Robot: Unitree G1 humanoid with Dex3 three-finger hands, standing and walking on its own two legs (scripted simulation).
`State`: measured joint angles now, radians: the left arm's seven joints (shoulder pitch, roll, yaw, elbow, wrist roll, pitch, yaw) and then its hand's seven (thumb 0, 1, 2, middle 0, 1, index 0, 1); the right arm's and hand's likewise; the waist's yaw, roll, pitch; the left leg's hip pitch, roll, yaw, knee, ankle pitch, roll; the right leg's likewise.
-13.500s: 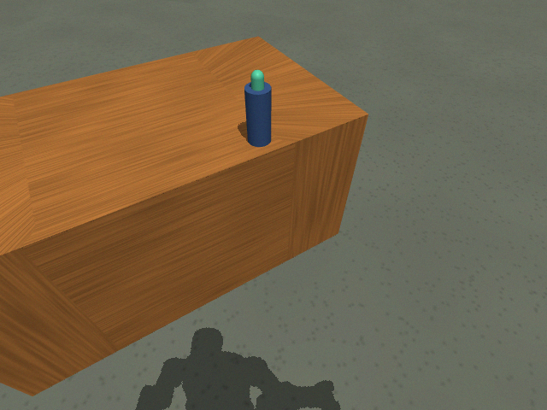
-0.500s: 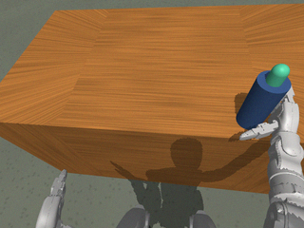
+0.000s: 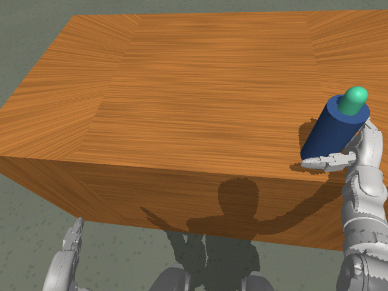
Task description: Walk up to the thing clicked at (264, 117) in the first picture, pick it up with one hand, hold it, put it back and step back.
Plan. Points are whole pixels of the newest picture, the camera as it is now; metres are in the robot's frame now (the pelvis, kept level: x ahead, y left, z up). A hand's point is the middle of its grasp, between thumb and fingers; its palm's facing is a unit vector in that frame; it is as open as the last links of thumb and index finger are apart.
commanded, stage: close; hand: right
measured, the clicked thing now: (334, 129) +0.45 -0.22 +0.07
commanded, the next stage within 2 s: settle in 0.22 s
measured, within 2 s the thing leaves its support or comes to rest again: leaves its support in 0.66 s
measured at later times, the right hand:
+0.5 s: hand (330, 139) +0.44 -0.23 +0.04, palm faces +0.20 +0.98 +0.02, open 9.9 cm
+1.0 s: hand (336, 131) +0.44 -0.22 +0.07, palm faces +0.19 +0.98 +0.00, open 10.1 cm
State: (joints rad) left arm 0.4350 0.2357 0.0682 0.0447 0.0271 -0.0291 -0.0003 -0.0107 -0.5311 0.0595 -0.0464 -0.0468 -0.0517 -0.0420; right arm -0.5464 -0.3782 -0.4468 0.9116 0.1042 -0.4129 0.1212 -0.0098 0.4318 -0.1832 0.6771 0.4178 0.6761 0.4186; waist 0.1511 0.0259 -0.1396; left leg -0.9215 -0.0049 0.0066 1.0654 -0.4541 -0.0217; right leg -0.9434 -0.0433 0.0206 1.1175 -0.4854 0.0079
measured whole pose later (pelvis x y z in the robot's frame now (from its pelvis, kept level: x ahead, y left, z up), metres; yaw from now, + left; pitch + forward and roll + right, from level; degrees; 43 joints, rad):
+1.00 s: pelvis +0.01 +0.00 +0.02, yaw +0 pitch +14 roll +2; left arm 0.38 0.22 0.05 0.19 0.01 -0.04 0.02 -0.01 -0.52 0.06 -0.06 -0.05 -0.07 -0.05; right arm -0.52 -0.36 -0.39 0.87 0.11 -0.33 0.10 -0.01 0.44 -1.05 0.72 1.09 0.74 1.11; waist 0.13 0.02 -0.11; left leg -0.76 0.00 0.00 0.94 -0.42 -0.02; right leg -0.78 -0.04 0.02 0.99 -0.45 0.01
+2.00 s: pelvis +0.01 +0.00 +0.06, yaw -1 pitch +3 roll +0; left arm 0.32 0.21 0.06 0.42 -0.03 -0.08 0.08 -0.01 -0.52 0.05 -0.05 -0.06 -0.06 -0.05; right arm -0.33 -0.24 -0.24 0.43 0.17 -0.07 0.02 -0.01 0.46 -1.08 0.72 1.11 0.74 1.12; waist 0.03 -0.03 -0.07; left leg -0.42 0.02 -0.01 0.70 -0.33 -0.02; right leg -0.42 -0.02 -0.01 0.71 -0.34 0.01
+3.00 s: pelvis +0.01 +0.01 +0.08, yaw -2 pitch -3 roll +0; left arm 0.23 0.21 0.08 0.62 -0.02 -0.15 0.11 -0.01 -0.53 0.06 -0.05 -0.05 -0.05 -0.05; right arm -0.23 -0.20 -0.21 0.02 0.20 0.28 -0.02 -0.01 0.47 -1.09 0.72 1.11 0.75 1.12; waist 0.00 -0.05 -0.02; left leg -0.23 0.02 0.01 0.55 -0.26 -0.01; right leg -0.23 -0.02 0.01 0.53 -0.25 0.02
